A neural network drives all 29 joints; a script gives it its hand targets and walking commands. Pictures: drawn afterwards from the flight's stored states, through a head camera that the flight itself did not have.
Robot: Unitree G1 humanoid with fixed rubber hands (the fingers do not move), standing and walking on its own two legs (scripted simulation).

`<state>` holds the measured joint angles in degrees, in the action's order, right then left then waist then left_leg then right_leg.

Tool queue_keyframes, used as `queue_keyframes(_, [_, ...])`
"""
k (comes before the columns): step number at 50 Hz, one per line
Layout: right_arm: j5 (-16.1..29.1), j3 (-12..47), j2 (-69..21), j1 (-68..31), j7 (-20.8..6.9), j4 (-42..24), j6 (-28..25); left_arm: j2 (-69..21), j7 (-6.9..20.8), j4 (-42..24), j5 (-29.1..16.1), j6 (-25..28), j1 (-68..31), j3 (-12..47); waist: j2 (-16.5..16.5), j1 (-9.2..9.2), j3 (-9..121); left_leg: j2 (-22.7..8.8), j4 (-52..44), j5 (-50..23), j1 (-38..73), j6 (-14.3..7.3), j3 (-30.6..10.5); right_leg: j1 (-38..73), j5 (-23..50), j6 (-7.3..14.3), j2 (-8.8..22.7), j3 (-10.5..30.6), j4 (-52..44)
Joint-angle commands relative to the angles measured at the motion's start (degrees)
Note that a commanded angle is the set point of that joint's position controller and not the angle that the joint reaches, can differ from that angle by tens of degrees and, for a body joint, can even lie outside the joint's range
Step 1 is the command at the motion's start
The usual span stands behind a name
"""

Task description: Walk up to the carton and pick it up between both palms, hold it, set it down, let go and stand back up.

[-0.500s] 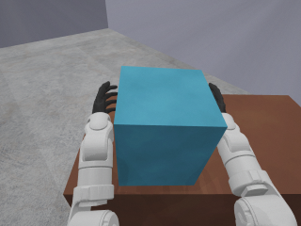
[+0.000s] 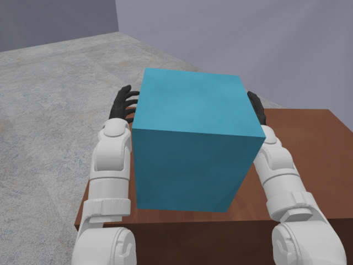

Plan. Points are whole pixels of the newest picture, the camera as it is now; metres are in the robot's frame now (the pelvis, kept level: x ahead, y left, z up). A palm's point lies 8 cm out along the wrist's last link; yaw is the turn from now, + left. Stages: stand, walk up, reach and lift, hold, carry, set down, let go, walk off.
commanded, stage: reach and lift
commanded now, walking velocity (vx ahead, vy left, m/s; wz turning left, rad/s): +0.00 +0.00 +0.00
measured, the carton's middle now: (187, 142) +0.36 -0.01 +0.14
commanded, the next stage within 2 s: hold in 0.86 s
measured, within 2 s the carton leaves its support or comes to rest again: neither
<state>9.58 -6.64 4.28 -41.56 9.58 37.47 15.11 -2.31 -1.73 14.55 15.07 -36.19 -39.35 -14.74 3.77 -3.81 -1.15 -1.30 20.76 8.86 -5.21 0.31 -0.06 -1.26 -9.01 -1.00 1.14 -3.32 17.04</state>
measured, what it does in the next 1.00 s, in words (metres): stands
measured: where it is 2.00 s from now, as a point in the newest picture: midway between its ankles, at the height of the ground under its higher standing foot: outside the picture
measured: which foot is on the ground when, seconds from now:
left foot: down 0.00-1.00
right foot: down 0.00-1.00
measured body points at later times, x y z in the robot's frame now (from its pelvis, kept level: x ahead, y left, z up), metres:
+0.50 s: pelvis +0.01 +0.00 +0.00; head -0.04 +0.03 +0.45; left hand +0.39 +0.14 +0.20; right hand +0.39 -0.17 +0.19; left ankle +0.04 +0.12 -0.75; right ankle +0.01 -0.13 -0.75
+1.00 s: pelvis +0.01 +0.00 +0.00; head -0.05 +0.02 +0.45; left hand +0.39 +0.14 +0.22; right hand +0.39 -0.16 +0.22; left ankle +0.04 +0.12 -0.75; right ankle +0.01 -0.13 -0.75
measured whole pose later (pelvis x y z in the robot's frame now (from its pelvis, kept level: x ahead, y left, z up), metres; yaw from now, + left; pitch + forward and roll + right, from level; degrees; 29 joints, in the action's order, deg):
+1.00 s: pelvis +0.01 +0.00 +0.00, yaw +0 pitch -8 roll -1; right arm 16.3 -1.2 7.3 -44.4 12.3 35.0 20.4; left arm -1.4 -1.4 9.5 14.6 -42.4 -39.8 -15.2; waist 2.5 -4.0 0.3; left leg -1.7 21.8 10.5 -3.6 0.7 -0.5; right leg 0.9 -9.8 -0.7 0.3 -2.7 16.8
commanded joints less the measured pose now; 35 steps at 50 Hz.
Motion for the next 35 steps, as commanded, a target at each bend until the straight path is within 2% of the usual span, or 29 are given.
queue_keyframes(1, [4.52, 21.81, -33.88, -51.00, -5.19, -17.51, -3.07, -33.35, 7.28, -3.35, -6.23, 1.52, -36.93, 26.07, -5.40, -0.29, 24.51, 2.79, -2.19, -10.43, 10.60, 1.02, 0.61, 0.64, 5.49, -1.08, -5.00, -1.21, -2.44])
queue_keyframes(16, [6.60, 23.45, -33.92, -52.25, -4.67, -20.10, -2.36, -33.68, 7.05, -6.18, -6.80, 0.30, -37.48, 27.57, -5.19, -1.06, 25.27, 2.99, -0.62, -15.55, 12.11, 1.63, 0.61, 2.21, 9.65, -1.16, -5.38, -0.95, -2.25])
queue_keyframes(35, [8.59, 25.36, -35.86, -53.09, -2.73, -21.10, 0.98, -31.94, 8.24, -6.40, -7.57, -0.72, -39.63, 26.59, -3.64, -0.95, 24.81, 4.02, -1.15, -13.41, 9.66, 0.75, 0.65, 4.29, 12.71, -2.35, -4.91, 0.05, -1.90])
